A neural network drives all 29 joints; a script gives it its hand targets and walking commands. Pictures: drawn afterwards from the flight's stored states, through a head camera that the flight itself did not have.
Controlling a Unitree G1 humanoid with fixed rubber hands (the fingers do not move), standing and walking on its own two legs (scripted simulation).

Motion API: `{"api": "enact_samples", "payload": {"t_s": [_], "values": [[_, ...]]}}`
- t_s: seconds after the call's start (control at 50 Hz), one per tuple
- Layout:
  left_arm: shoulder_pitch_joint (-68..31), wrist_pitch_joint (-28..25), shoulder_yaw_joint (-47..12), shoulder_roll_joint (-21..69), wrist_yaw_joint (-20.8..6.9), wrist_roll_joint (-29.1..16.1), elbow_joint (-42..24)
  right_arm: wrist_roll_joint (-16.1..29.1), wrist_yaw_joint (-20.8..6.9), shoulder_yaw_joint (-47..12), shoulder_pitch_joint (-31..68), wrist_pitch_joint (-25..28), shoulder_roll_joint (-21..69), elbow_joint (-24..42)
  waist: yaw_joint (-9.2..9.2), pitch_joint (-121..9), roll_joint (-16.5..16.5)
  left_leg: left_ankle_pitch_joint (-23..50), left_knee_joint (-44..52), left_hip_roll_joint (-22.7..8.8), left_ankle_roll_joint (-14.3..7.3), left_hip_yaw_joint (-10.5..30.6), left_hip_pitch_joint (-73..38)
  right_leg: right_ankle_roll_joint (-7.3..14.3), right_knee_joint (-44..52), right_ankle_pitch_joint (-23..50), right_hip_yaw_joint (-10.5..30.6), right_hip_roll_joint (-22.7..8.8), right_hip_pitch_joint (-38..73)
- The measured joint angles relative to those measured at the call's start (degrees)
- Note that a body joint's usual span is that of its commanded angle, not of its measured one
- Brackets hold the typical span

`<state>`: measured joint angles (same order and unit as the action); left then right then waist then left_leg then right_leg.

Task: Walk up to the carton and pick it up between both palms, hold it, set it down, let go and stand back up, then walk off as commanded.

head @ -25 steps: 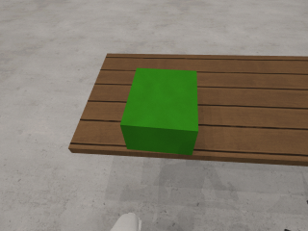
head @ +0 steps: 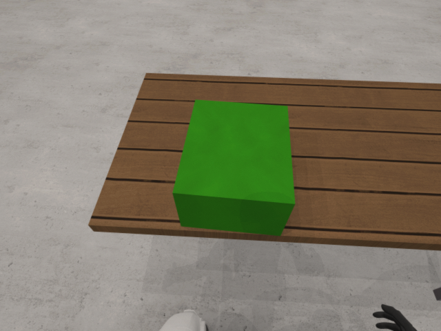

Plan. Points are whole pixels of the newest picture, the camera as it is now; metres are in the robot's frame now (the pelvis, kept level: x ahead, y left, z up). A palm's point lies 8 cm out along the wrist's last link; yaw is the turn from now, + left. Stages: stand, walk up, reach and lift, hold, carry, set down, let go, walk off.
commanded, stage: walk up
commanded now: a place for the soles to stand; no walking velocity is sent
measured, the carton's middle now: (235, 164) +0.48 -0.01 -0.04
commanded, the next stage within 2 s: reach and lift in 1.16 s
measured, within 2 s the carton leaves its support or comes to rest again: neither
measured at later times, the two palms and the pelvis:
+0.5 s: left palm out of the picture +0.07 +0.34 -0.10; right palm (404, 330) +0.14 -0.30 -0.08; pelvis +0.01 +0.01 +0.00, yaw +0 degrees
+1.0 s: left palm out of the picture +0.10 +0.34 -0.09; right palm (401, 316) +0.17 -0.31 -0.08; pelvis +0.03 +0.01 +0.01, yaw +0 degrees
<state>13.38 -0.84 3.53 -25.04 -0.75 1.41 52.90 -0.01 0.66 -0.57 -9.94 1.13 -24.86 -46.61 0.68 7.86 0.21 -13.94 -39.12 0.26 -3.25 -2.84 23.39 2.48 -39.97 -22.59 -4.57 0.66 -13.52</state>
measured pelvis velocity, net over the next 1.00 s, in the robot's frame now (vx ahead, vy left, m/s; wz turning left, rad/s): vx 0.03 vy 0.01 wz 0.00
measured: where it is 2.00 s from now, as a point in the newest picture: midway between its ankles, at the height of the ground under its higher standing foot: outside the picture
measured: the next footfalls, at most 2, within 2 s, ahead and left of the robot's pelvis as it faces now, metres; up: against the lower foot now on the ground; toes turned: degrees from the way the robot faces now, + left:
none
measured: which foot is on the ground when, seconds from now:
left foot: down 0.00-1.00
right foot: down 0.00-1.00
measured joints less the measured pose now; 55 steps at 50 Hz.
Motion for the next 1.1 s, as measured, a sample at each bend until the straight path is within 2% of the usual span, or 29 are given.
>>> {"api": "enact_samples", "payload": {"t_s": [0.06, 0.12, 0.7, 1.1], "values": [[0.0, -0.5, 0.0, 0.0, 0.0, 0.0, 0.8, 0.0, -0.5, 0.5, 0.2, -0.2, 0.0, 0.0, -0.01, 0.0, -0.2, -2.0, -0.4, 0.0, 0.0, 0.1, 0.0, 0.0, 0.0, -0.8, 0.0, 0.0, 0.2], [-0.2, -1.1, -0.3, 0.0, 0.0, 0.0, 0.8, 0.0, -0.7, 0.8, 0.2, -0.2, 0.0, -0.4, 0.00, 0.0, -0.5, 3.1, 1.2, 0.0, 0.0, 0.0, -0.4, -0.1, 0.1, -1.1, 0.0, 0.0, 0.2], [-0.9, -2.0, -1.0, 0.0, 0.0, 0.0, 2.2, 0.0, -1.6, 0.3, 2.9, -0.2, 0.0, -1.2, 0.00, -1.8, -0.5, -0.2, 1.6, 0.2, 0.1, 0.1, -1.0, -0.5, 3.7, -1.3, 0.0, 0.0, 2.1], [-0.9, -2.4, -1.0, 0.0, 0.0, 0.0, 0.8, 0.0, -1.6, 0.3, 2.9, -0.2, 0.0, -1.2, -0.01, -2.7, -0.5, -0.4, 1.5, 0.2, 0.1, 0.1, -1.6, -0.5, 3.8, -1.4, 0.0, 0.0, 2.9]]}}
